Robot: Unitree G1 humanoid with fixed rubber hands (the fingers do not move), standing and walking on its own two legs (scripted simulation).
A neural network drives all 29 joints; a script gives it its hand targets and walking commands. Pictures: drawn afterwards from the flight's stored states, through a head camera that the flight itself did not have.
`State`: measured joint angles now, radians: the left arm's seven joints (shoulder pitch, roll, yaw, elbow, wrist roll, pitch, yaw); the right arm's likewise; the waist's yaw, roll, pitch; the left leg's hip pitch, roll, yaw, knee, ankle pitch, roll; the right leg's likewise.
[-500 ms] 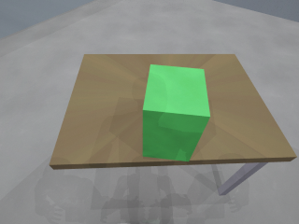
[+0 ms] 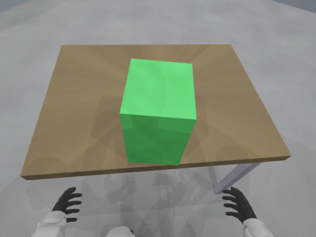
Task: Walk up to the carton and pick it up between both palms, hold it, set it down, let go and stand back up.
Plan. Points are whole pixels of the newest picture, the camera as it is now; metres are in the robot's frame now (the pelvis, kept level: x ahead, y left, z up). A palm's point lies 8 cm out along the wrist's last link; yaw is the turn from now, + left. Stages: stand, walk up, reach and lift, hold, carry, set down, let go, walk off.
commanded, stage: reach and lift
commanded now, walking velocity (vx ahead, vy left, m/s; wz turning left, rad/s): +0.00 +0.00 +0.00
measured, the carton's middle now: (157, 117) +0.43 +0.02 +0.01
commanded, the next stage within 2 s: none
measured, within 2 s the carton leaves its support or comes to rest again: neither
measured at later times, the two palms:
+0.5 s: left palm (60, 205) +0.19 +0.26 -0.07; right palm (234, 208) +0.19 -0.19 -0.05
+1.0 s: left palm (63, 204) +0.19 +0.24 -0.04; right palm (227, 204) +0.19 -0.16 -0.03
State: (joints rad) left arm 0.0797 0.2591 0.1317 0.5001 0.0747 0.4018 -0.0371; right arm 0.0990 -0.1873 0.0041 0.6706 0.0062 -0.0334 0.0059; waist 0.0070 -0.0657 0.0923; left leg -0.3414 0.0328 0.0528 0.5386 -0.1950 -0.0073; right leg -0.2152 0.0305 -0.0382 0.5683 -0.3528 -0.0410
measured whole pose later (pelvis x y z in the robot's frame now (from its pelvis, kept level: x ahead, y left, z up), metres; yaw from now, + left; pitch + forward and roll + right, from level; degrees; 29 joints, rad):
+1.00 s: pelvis +0.02 +0.02 +0.02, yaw +0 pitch -3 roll +0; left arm 0.25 0.23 -0.01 0.49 -0.06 -0.20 -0.04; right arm 0.24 -0.04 0.04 0.58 0.04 -0.36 -0.07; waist 0.03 -0.06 0.03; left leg -0.15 0.01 0.07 0.35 -0.14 0.01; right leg 0.00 0.02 -0.02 0.32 -0.26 -0.03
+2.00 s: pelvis +0.02 +0.01 +0.02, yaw -2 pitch -2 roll +1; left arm -0.02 0.19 0.07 0.12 -0.11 0.17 -0.04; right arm -0.01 -0.07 0.09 0.18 0.16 0.00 -0.23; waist 0.04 -0.05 0.04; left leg -0.14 0.03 0.09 0.29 -0.12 0.00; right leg -0.01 0.03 0.00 0.29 -0.24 -0.03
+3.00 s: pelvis +0.01 +0.02 +0.02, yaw -2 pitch +1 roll -1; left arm -0.73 0.24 0.16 0.41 -0.09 0.58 0.06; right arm -0.77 -0.19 0.10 0.60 0.42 0.31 -0.30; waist -0.02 -0.05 -0.01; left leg -0.24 0.04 0.09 0.33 -0.12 0.01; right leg -0.10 0.04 0.01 0.29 -0.21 -0.01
